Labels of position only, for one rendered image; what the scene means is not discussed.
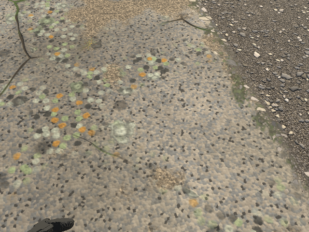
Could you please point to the left robot hand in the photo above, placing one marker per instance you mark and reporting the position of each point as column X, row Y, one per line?
column 53, row 225

